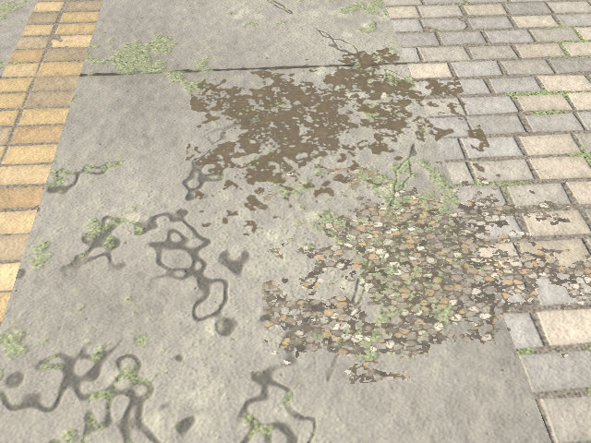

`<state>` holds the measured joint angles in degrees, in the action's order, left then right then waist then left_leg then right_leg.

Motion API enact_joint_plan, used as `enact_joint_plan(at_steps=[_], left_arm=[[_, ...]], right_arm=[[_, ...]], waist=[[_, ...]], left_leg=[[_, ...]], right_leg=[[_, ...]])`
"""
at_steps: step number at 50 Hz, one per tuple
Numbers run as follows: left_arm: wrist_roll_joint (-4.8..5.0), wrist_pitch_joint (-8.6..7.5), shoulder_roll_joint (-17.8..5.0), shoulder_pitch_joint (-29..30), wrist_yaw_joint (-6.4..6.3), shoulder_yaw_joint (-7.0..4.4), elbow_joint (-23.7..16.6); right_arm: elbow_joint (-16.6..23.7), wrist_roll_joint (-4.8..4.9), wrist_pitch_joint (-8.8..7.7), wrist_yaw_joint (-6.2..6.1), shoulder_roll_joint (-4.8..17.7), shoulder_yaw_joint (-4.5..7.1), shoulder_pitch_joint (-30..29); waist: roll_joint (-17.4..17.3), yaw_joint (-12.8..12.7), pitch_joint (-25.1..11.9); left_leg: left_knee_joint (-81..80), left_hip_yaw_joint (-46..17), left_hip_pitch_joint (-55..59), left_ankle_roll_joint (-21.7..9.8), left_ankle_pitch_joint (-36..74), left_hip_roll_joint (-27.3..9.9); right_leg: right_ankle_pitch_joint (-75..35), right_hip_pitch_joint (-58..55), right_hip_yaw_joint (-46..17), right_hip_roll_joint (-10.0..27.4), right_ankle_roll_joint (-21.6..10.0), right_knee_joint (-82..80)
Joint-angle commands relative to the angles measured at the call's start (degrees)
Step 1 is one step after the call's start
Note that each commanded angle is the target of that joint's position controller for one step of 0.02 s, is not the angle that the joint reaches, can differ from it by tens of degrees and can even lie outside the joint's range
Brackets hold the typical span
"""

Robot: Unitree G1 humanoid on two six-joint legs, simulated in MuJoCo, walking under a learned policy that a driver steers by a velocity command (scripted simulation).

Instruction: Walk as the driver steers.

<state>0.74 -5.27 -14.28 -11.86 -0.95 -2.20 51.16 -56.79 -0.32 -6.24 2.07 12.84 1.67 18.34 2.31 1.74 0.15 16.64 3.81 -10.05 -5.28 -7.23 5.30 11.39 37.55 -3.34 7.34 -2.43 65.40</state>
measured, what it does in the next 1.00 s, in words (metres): walks ahead: right foot, then left foot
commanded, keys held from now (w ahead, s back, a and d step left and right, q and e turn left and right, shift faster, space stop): w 0.64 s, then w+q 0.36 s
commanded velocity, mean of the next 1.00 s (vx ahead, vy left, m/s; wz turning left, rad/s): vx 0.50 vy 0.00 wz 0.11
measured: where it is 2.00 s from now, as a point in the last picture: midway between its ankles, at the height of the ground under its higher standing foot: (243, 268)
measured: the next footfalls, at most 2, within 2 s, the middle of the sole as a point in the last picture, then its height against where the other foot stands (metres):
right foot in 0.30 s outside the picture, level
left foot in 0.88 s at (266, 389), level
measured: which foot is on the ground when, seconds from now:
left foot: down 0.00-0.32, up 0.34-0.86, down 0.88-1.00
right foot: up 0.00-0.28, down 0.30-0.90, up 0.92-1.00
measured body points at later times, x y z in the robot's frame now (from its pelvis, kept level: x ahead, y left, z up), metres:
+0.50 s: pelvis +0.27 -0.08 +0.00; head +0.29 -0.10 +0.45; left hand +0.33 +0.18 -0.12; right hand +0.36 -0.35 -0.14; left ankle +0.27 +0.08 -0.66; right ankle +0.30 -0.16 -0.74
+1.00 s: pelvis +0.55 -0.01 -0.01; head +0.58 +0.01 +0.43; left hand +0.57 +0.26 -0.15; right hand +0.71 -0.25 -0.13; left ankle +0.61 +0.07 -0.74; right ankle +0.44 -0.17 -0.64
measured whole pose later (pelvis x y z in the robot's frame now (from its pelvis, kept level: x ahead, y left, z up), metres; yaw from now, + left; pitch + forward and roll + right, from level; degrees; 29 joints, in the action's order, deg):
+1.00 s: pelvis +0.55 -0.01 -0.01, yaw +9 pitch +2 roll +0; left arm 0.8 -7.3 -14.5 -15.1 -0.1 -2.4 52.8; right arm -48.5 0.8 -4.4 2.3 14.8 3.9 9.5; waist 0.6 0.0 2.3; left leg 29.5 0.9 -22.6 -5.3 -8.6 4.5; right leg 21.9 20.9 -1.3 1.8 -1.2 69.1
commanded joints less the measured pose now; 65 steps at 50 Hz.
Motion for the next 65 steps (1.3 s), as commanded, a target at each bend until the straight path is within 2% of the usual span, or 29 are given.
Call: enact_joint_plan(at_steps=[1, 6, 11, 13, 14, 15, 16, 17, 18, 19, 20, 22, 24, 29, 33, 38, 41, 43, 44, 45, 46, 47, 48, 49, 50, 52, 55, 60, 65], left_arm=[[-0.71, 0.25, -2.63, -1.98, -0.42, -0.79, -2.42], [-0.03, -0.48, -1.63, 8.99, 0.56, -0.32, -5.3], [0.57, -1.19, -2.7, 14.63, 2.41, -0.2, -8.06], [0.54, -1.69, -4.27, 11.31, 2.81, -0.83, -7.75], [0.42, -1.85, -5.9, 5.74, 2.73, -1.8, -6.24], [0.35, -1.98, -9.2, -4.97, 2.35, -3.43, -3.07], [-0.82, -1.87, -15.49, -14.86, 2.03, -4.95, -1.33], [-0.53, -1.48, -14.65, -17.41, 2.33, -4.72, -0.37], [-0.32, -1.64, -10.01, -14.07, 2.41, -3.22, -0.99], [-0.32, -1.56, -7.68, -8.59, 2.31, -2.41, -2.35], [-0.59, -1.53, -6.2, -3.95, 2.57, -1.83, -3.1], [-1.17, -1.77, -2.95, -1.59, 3.23, -0.88, -2.82], [-0.99, -1.95, -4.64, -2.9, 3.07, -1.41, -1.48], [-0.83, -1.3, -6.36, -7.55, 1.47, -1.81, 0.8], [-0.44, -0.94, -7.42, -10.43, 0.8, -1.94, 2.2], [-0.42, -0.12, -7.5, -13.14, 0.35, -2.39, 4.66], [-0.37, 0.62, -8.81, -10.72, -0.06, -2.97, 4.21], [-0.48, 1.39, -9.71, -8.52, -0.43, -3.17, 3.29], [-0.84, 1.59, -9.15, -8.34, -0.74, -2.8, 2.25], [-1.77, 0.62, -5.26, -11.79, -0.3, -1.34, 0.03], [-1.46, -1.65, -1.95, -13.02, 0.65, 0.03, -0.14], [0.6, -3.59, -6.72, -8.01, 1.39, -1.21, -1.51], [1.57, -4.41, -7.96, -3.26, 1.4, -1.36, -3.18], [0.73, -4.48, -7.78, -1.4, 0.93, -1.62, -3.49], [-0.44, -3.82, -8.28, -1.21, 0.37, -2.35, -3.65], [-1.22, -2.25, -6.63, -2.2, 0.06, -2.52, -4.51], [-1.72, -1.1, -5.6, 2.12, -0.51, -2.52, -6.75], [-1.14, -1.6, -3.7, 13.16, 0.26, -1.83, -10.39], [-0.45, -2.79, -5.69, 18.18, 1.66, -1.98, -13.33]], right_arm=[[3.07, 0.05, -0.99, -1.16, 7.5, 1.17, -2.15], [1.78, 1.11, -0.08, -2.11, 9.41, 1.51, 3.52], [0.11, 1.49, 1.21, -2.3, 9.93, 1.93, 6.71], [0.26, 1.54, 1.81, -2.4, 10.79, 2.29, 5.43], [0.62, 1.39, 2.11, -2.41, 10.68, 2.17, 4.08], [1.24, 0.76, 2.27, -2.37, 8.86, 1.47, 3.56], [2.8, 0.12, 1.53, -2.11, 4.07, -0.16, 7.32], [2.21, 0.93, 0.01, -1.75, 0.91, -1.22, 10.03], [2.87, 2.28, -1.14, -1.51, 7.77, 0.45, 5.94], [4.56, 2.96, -1.6, -1.48, 9.49, 0.9, 0.95], [4.94, 2.29, -1.44, -1.81, 8.85, 1.01, -1.44], [4.71, 1.15, 0.04, -2.12, 7.24, 1.53, -1.28], [4.3, 1.24, 1.32, -2.28, 4.99, 1.37, 0.76], [7.79, 0.55, 1.68, -2.32, 4.77, 1.75, -9.46], [9.66, 1.05, 1.25, -1.62, 3.71, 1.3, -16.76], [12.45, 1.85, 1.15, 0.1, 3.74, 0.89, -22.6], [13.55, 1.83, 0.96, 1.22, 5.04, 1.36, -21.57], [11.41, 1.56, 1.11, 1.24, 7.88, 3.22, -11.72], [8.77, 1.64, 1.33, 0.82, 11.24, 5.04, -2.2], [8.03, 1.04, 1.68, 0.0, 17.67, 6.82, 6.0], [8.12, 1.64, 1.67, 0.05, 16.89, 6.14, 6.03], [8.31, 1.34, 1.54, -0.04, 13.16, 5.1, 4.3], [9.55, 1.2, 1.38, -0.22, 10.73, 4.53, 0.43], [10.73, 1.0, 1.24, -0.07, 9.2, 3.97, -3.83], [11.69, 0.63, 1.12, -0.1, 7.53, 3.4, -6.4], [12.37, 0.64, 1.19, -0.42, 7.69, 3.33, -7.03], [12.02, 0.98, 1.0, -1.68, 10.43, 4.06, -3.68], [11.27, 1.58, 1.79, -2.87, 10.55, 4.13, 1.4], [10.49, 1.97, 2.72, -3.32, 10.41, 4.2, 4.61]], waist=[[-4.54, -2.66, 3.12], [-4.68, 1.35, 3.28], [-5.51, 2.51, 4.71], [-6.59, -0.02, 2.99], [-6.6, -3.32, -0.14], [-5.1, -7.66, -6.93], [5.13, -8.63, -16.88], [15.47, -7.8, -22.25], [9.84, -7.9, -16.47], [6.25, -6.48, -10.22], [1.42, -4.59, -6.22], [1.51, -1.82, -2.65], [2.09, -0.29, -2.18], [0.46, -2.04, 1.34], [1.03, -4.24, 2.92], [0.86, -5.78, 5.33], [1.95, -3.87, 3.51], [2.82, 1.73, -3.12], [0.91, 5.5, -8.26], [-10.39, 5.43, -15.84], [-16.67, 3.24, -21.81], [-12.91, 4.45, -16.97], [-8.87, 3.59, -10.52], [-2.97, 1.07, -5.98], [-2.16, -1.03, -4.29], [-3.89, -3.13, -3.07], [-4.75, -2.46, -0.82], [-6.82, 1.54, 0.54], [-7.16, 2.82, 0.47]], left_leg=[[-11.87, -12.22, -5.59, -9.76, 3.83, -16.09], [-10.74, -9.26, 0.94, -7.05, 4.32, -15.51], [-5.93, -10.53, 9.89, -6.17, 3.98, -19.36], [-1.65, -10.74, 11.35, -5.07, 10.55, -20.06], [4.95, -8.98, 10.74, -3.91, 20.18, -18.2], [17.85, -6.01, 5.94, -2.19, 24.25, -14.6], [40.73, -1.45, -13.63, 1.56, 8.7, -7.88], [54.8, -5.88, -28.89, 3.01, -23.31, -1.29], [60.65, -11.16, -34.44, 1.61, -22.21, -5.09], [60.13, -9.56, -35.31, 0.74, -17.05, -8.22], [56.66, -8.27, -32.78, 0.99, -12.11, -10.73], [50.92, -8.15, -26.45, 1.16, -7.44, -13.29], [48.57, -7.35, -25.36, 2.2, -5.41, -13.51], [34.14, -6.71, -32.73, 4.14, 6.31, -13.58], [22.17, -4.59, -30.48, 3.96, 13.72, -11.57], [17.11, -4.52, -32.95, 1.56, 10.18, -10.62], [16.09, -2.13, -27.84, -1.02, 2.89, -8.14], [15.06, 1.77, -12.52, -3.33, 1.48, -3.36], [14.42, -1.02, 2.07, -5.26, 3.17, -3.29], [13.3, -25.06, 24.34, -13.2, 0.53, -17.23], [1.55, -50.77, 34.01, -19.7, -6.27, -25.67], [0.19, -45.71, 30.8, -16.2, -8.37, -23.61], [0.06, -36.8, 22.72, -13.75, -4.83, -21.28], [-1.07, -30.48, 12.95, -12.25, 0.82, -18.96], [-2.35, -26.44, 6.27, -11.15, 5.23, -17.04], [-4.7, -23.99, -0.28, -11.55, 8.22, -15.13], [-6.18, -20.41, -3.83, -11.48, 11.34, -13.53], [-4.64, -18.72, -4.14, -7.47, 5.9, -10.25], [1.47, -25.59, 3.7, -6.7, 4.55, -12.92]], right_leg=[[-8.79, 1.82, -0.09, 2.44, 1.63, -7.77], [-17.6, -0.04, 2.5, -0.63, 2.27, -26.63], [-10.77, -0.24, 2.61, -2.09, 0.47, -34.31], [-6.62, -6.23, 3.84, -3.68, -1.22, -36.58], [-5.78, -14.11, 5.46, -5.63, -2.47, -37.9], [-6.82, -28.6, 4.27, -4.94, -4.63, -37.27], [-4.82, -51.7, -15.45, 9.38, -11.73, -37.45], [2.94, -61.33, -37.75, 16.56, -17.05, -46.8], [5.16, -56.59, -34.44, 14.78, -14.31, -48.22], [1.05, -48.57, -25.36, 12.89, -12.1, -48.75], [-4.43, -40.25, -18.92, 10.43, -11.12, -50.8], [-12.62, -31.24, -10.56, 5.91, -8.98, -53.76], [-13.69, -28.76, -8.13, 5.41, -10.61, -56.44], [-17.51, -31.21, -3.41, 4.74, -10.09, -58.53], [-14.44, -33.15, 0.05, 3.82, -8.63, -59.62], [-15.71, -42.47, 3.34, 7.54, -7.52, -57.21], [-29.97, -45.45, 6.24, 8.55, -5.78, -51.17], [-48.05, -43.7, 9.57, 6.45, -3.72, -37.36], [-45.23, -35.97, 11.4, 3.76, -1.75, -24.08], [-21.43, -13.68, 12.18, -2.88, 1.88, -1.29], [19.36, 1.4, 2.85, -11.72, 3.25, 12.69], [17.51, 7.58, -3.26, -7.61, 1.38, 16.06], [12.74, 8.43, -2.15, -4.91, 0.22, 13.74], [8.68, 5.64, -1.51, -2.59, 0.24, 8.44], [6.6, 1.24, -1.5, -0.81, 0.56, 3.76], [5.39, -3.06, -1.24, -0.22, 1.82, -1.1], [-1.57, -1.53, 0.1, -1.29, 4.28, -10.65], [-16.9, -4.74, 0.44, -5.35, 4.59, -30.65], [-13.83, -6.33, -1.25, -7.24, 3.67, -38.52]])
